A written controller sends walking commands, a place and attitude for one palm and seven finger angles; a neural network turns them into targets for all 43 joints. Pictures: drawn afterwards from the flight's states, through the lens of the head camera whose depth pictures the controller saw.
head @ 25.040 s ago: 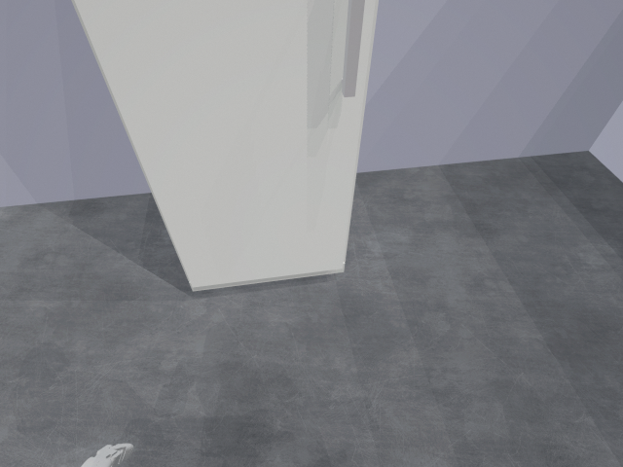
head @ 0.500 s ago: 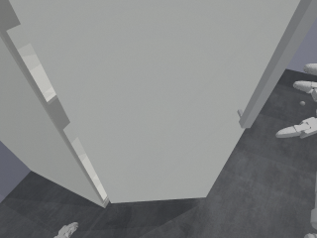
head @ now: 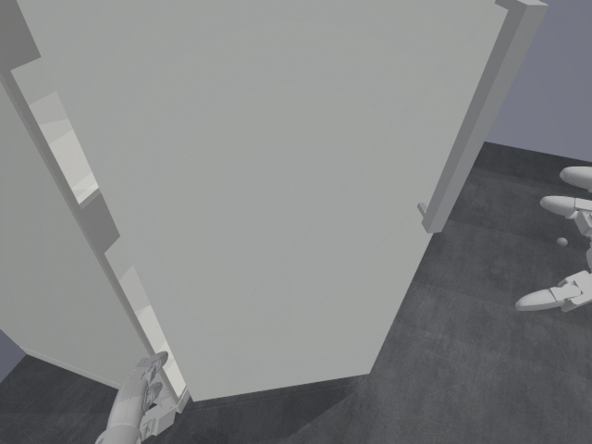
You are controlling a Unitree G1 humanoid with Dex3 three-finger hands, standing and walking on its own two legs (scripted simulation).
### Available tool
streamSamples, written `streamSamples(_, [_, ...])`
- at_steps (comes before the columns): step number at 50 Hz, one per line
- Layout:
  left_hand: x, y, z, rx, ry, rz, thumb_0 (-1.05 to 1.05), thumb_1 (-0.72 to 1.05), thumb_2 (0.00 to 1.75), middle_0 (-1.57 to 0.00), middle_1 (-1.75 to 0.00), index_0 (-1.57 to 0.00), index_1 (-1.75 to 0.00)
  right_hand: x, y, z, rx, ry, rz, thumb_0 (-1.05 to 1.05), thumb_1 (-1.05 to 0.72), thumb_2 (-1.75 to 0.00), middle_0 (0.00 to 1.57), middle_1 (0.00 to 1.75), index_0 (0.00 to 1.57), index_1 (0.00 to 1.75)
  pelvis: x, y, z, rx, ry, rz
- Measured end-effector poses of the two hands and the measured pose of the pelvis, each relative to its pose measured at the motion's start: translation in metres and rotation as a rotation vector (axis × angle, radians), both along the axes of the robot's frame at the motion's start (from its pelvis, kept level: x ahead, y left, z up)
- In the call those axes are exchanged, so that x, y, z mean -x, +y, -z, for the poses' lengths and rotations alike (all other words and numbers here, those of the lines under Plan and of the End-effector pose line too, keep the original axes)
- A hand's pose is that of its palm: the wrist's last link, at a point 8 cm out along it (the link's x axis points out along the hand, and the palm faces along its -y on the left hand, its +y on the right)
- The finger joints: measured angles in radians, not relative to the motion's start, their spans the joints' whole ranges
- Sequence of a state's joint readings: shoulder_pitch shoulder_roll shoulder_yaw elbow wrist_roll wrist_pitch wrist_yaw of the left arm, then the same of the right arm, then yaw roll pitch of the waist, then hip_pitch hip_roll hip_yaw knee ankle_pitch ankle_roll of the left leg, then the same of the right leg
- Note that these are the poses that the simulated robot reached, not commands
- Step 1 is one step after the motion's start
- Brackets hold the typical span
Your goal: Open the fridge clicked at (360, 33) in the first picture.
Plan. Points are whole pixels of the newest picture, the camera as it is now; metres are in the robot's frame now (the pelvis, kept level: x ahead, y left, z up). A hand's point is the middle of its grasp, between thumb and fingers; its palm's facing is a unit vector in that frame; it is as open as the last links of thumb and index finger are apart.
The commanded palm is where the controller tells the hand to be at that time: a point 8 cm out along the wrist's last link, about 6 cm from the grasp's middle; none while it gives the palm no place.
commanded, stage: slip the hand off the handle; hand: right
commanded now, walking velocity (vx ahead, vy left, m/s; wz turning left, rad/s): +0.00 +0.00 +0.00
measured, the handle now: (461, 133) +0.47 -0.22 +0.23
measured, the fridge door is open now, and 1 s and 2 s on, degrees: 63 63 63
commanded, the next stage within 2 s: draw the hand back to the body in 0.10 s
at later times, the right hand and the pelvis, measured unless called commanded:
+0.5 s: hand (561, 256) +0.27 -0.27 +0.20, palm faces +0.19 +0.98 -0.03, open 14.7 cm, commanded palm +0.23 -0.31 +0.20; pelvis +0.01 -0.01 +0.00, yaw +0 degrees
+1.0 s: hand out of the picture +0.22 -0.28 +0.18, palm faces +0.51 +0.81 -0.28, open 13.0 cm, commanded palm +0.17 -0.31 +0.19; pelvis +0.00 -0.01 +0.01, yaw +0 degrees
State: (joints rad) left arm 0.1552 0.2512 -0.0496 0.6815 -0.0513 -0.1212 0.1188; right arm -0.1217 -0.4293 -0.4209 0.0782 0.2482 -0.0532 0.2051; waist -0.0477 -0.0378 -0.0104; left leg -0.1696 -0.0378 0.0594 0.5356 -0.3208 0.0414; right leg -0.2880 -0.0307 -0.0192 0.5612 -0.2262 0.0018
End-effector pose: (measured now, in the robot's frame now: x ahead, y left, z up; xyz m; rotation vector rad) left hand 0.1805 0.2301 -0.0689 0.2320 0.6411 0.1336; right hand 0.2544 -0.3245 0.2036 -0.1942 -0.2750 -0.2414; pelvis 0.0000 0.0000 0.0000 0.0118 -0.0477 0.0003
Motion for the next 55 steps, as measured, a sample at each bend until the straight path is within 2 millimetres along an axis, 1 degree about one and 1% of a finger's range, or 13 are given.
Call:
streamSamples(4, [0.002,0.003,0.002,-0.004,0.0,0.001,0.01,0.9,0.9,-0.2,-0.3,-0.21,-0.3,0.01,0.001,0.002,0.003,0.001,-0.005,-0.02,0.56,-0.2,0.25,1.16,0.26,1.15,0.001,0.002,0.001,0.001,-0.007,0.002])
streamSamples(7, [0.006,0.005,0.005,-0.01,0.011,-0.001,0.01,0.9,0.9,-0.2,-0.3,-0.21,-0.3,0.012,0.002,0.002,0.0,-0.004,-0.001,-0.02,0.56,-0.2,0.25,1.16,0.26,1.15,0.003,0.003,0.001,0.0,-0.012,0.008])
streamSamples(12, [0.015,0.007,0.011,-0.013,0.035,-0.013,0.01,0.9,0.9,-0.2,-0.3,-0.21,-0.3,0.006,0.003,-0.001,0.002,-0.013,-0.005,-0.02,0.56,-0.2,0.25,1.16,0.26,1.15,0.004,0.003,0.002,0.0,-0.009,0.007])
streamSamples(16, [0.018,0.008,0.012,0.012,0.037,-0.052,0.01,0.9,0.9,-0.2,-0.3,-0.21,-0.3,-0.003,0.002,0.008,-0.142,0.121,-0.053,-0.02,0.56,-0.2,0.25,1.15,0.26,1.15,0.0,0.001,-0.001,0.002,-0.015,-0.001])
streamSamples(20, [0.009,0.005,0.004,0.021,-0.006,-0.061,0.01,0.9,0.9,-0.2,-0.3,-0.21,-0.3,-0.001,0.003,0.012,-0.182,0.252,-0.059,-0.02,0.56,-0.2,0.25,1.15,0.25,1.15,-0.004,-0.004,-0.003,0.003,-0.022,-0.005])
streamSamples(25, [-0.009,-0.004,-0.011,0.024,-0.077,-0.033,0.01,0.9,0.9,-0.2,-0.3,-0.21,-0.3,0.014,0.006,0.006,-0.179,0.207,-0.05,-0.02,0.55,-0.2,0.25,1.15,0.25,1.15,-0.006,-0.008,-0.004,0.004,-0.03,-0.007])
streamSamples(31, [-0.029,-0.018,-0.024,0.017,-0.121,0.02,0.01,0.9,0.9,-0.2,-0.3,-0.21,-0.3,0.032,0.006,0.013,-0.186,0.218,-0.021,-0.02,0.56,-0.2,0.25,1.15,0.25,1.15,-0.004,-0.01,-0.006,0.003,-0.047,0.003])
streamSamples(37, [-0.039,-0.033,-0.033,0.027,-0.152,0.066,0.01,0.9,0.9,-0.2,-0.3,-0.21,-0.3,0.05,0.01,0.012,-0.169,0.207,-0.022,-0.02,0.52,-0.22,0.25,1.13,0.25,1.13,-0.002,-0.01,-0.008,0.003,-0.061,0.011])
streamSamples(38, [-0.039,-0.035,-0.033,0.024,-0.156,0.079,0.01,0.9,0.9,-0.2,-0.3,-0.21,-0.3,0.053,0.01,0.01,-0.131,0.196,0.01,-0.02,0.51,-0.23,0.25,1.13,0.25,1.12,-0.001,-0.01,-0.008,0.001,-0.064,0.012])
streamSamples(42, [-0.033,-0.039,-0.029,0.03,-0.14,0.116,0.01,0.9,0.9,-0.2,-0.3,-0.21,-0.3,0.069,0.004,0.004,0.022,0.122,0.193,-0.02,0.42,-0.27,0.25,1.07,0.25,1.07,0.002,-0.009,-0.01,-0.003,-0.067,0.009])
streamSamples(47, [-0.01,-0.033,-0.01,0.027,-0.035,0.114,0.01,0.9,0.9,-0.2,-0.3,-0.21,-0.3,0.084,0.004,0.01,0.086,0.087,0.29,-0.01,0.27,-0.34,0.24,0.99,0.24,0.98,0.002,-0.009,-0.012,-0.001,-0.072,0.004])
streamSamples(51, [0.009,-0.025,0.004,0.017,0.049,0.086,0.01,0.9,0.9,-0.2,-0.3,-0.21,-0.3,0.083,0.008,0.015,0.106,0.082,0.3,-0.01,0.14,-0.41,0.24,0.91,0.24,0.9,0.0,-0.008,-0.013,0.001,-0.078,0.002])
streamSamples(55, [0.021,-0.015,0.01,0.017,0.085,0.042,0.01,0.9,0.9,-0.2,-0.3,-0.21,-0.3,0.078,0.014,0.016,0.14,0.087,0.276,-0.01,0.0,-0.47,0.23,0.82,0.24,0.82,-0.004,-0.007,-0.014,0.003,-0.078,-0.009])
